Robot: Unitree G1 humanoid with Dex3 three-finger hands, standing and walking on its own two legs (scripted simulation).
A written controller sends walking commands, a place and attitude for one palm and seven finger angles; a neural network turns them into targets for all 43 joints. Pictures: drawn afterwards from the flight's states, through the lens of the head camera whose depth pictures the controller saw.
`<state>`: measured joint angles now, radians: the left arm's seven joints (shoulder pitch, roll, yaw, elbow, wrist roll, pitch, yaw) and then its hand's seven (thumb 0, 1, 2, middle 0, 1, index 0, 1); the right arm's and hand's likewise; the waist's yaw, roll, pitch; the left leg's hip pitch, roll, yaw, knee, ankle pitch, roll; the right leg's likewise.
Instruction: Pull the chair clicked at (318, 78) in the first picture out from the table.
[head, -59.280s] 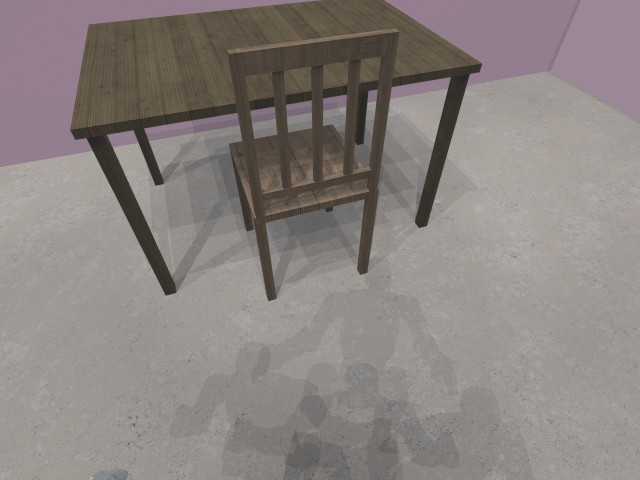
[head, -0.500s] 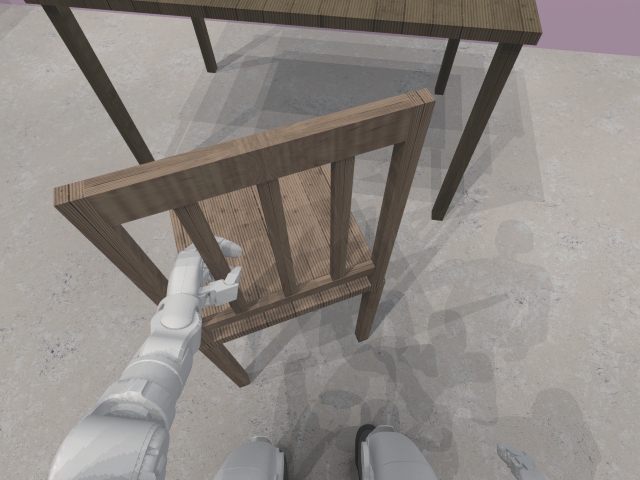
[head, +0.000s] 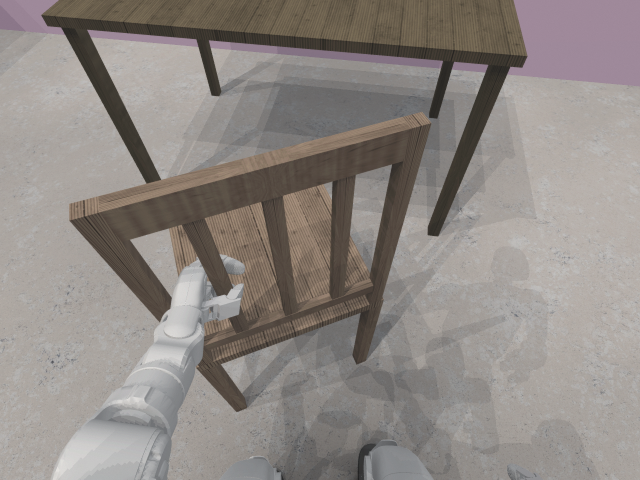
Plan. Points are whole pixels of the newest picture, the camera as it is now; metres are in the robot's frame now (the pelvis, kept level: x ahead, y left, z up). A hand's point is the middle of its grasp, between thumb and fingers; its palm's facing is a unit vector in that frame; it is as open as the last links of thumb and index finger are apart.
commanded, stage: step backward, pulling the chair out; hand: left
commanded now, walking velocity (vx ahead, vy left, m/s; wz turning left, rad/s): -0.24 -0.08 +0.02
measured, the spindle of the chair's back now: (282, 265) +0.42 +0.07 -0.06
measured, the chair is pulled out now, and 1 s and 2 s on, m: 0.50 0.50 0.51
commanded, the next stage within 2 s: stop walking, hand still on the chair in 1.42 s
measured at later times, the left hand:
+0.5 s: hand (231, 299) +0.36 +0.14 -0.05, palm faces +0.03 -0.97 -0.24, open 5.7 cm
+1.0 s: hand (231, 299) +0.36 +0.15 -0.05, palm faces +0.03 -0.97 -0.23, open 5.8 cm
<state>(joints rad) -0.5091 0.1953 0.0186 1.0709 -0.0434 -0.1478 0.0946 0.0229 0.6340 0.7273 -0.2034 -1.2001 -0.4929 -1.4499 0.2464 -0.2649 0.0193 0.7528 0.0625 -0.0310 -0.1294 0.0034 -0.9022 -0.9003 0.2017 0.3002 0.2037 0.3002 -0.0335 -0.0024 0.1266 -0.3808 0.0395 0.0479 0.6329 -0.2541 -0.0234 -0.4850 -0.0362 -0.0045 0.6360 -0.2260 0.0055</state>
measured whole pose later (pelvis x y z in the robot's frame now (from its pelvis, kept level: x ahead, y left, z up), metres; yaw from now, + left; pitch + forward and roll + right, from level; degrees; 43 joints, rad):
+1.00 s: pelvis +0.01 -0.01 +0.00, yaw +1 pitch +1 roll +1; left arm -0.47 0.20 0.01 1.04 -0.04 -0.13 0.09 0.03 0.59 0.77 -0.22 -1.22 -0.49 -1.45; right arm 0.23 -0.23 0.04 0.75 0.07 -0.01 -0.14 0.00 -0.90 -0.90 0.20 0.30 0.20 0.30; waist -0.03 0.00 0.10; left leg -0.36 0.04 0.03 0.62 -0.27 -0.03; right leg -0.45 -0.03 -0.02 0.59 -0.15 -0.01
